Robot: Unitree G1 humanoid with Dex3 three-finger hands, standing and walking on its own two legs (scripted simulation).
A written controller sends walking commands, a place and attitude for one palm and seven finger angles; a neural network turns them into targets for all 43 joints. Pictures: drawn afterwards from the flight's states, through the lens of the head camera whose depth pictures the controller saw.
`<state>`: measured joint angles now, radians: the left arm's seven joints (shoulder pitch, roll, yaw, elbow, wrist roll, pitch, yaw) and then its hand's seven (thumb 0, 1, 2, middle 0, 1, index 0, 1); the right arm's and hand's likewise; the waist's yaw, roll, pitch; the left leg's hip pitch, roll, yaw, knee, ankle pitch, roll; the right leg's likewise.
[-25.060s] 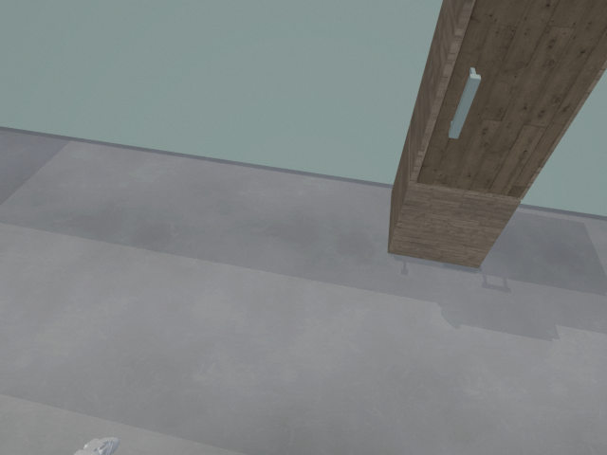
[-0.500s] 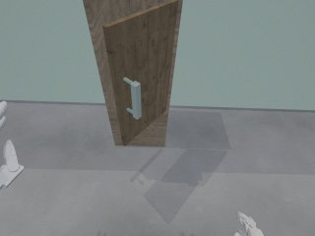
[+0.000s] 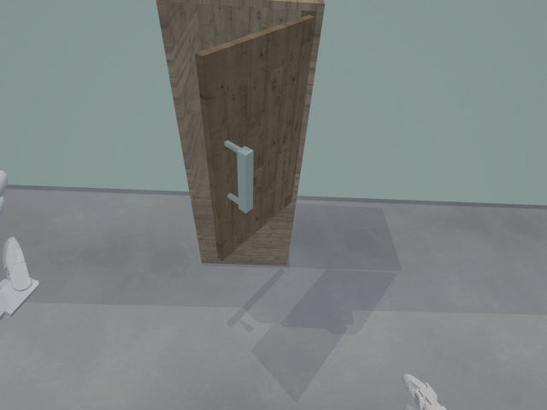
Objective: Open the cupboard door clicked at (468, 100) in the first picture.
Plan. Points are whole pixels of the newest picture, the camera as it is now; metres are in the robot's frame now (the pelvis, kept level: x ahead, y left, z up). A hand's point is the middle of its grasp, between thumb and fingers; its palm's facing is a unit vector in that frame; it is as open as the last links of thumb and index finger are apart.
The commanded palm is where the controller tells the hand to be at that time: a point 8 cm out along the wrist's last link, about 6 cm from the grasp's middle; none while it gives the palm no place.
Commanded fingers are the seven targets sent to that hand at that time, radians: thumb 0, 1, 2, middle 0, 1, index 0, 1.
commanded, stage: stop stepping back and stand still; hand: left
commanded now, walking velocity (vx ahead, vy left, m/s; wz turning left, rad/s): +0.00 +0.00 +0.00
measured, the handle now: (238, 177) +0.61 +0.10 -0.02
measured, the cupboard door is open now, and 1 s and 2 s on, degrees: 50 50 50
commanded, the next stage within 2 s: let the arm hang, fingers relaxed in 0.26 s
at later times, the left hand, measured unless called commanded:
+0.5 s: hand (86, 362) +0.19 +0.27 -0.02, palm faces +0.15 -0.88 -0.45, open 7.4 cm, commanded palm none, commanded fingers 0.00 0.90 0.90 -0.20 -0.30 -0.20 -0.30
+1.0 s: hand out of the picture -0.05 +0.21 -0.16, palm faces +0.03 -0.96 -0.28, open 7.3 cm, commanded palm none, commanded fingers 0.00 0.90 0.90 -0.20 -0.30 -0.20 -0.30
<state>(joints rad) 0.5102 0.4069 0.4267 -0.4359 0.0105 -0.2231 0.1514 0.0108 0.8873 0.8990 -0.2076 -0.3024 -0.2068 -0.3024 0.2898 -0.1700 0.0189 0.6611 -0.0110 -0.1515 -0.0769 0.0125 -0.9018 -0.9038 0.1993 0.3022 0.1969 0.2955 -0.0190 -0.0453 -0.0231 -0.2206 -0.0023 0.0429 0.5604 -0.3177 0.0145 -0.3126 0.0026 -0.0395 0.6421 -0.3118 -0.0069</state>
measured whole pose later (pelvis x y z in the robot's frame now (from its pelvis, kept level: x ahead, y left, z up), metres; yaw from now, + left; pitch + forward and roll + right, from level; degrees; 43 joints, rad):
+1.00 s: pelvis -0.02 +0.00 +0.01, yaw +1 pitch -1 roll +0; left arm 0.29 0.23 0.02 1.16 0.01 0.01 0.02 0.00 0.92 0.90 -0.20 -0.30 -0.20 -0.30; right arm 0.33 -0.17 -0.01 1.14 -0.02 0.03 -0.02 0.01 -0.91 -0.90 0.20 0.30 0.19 0.29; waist 0.00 0.02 0.07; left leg -0.19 -0.01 0.02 0.42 -0.20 0.01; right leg -0.23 0.00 -0.06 0.40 -0.15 -0.03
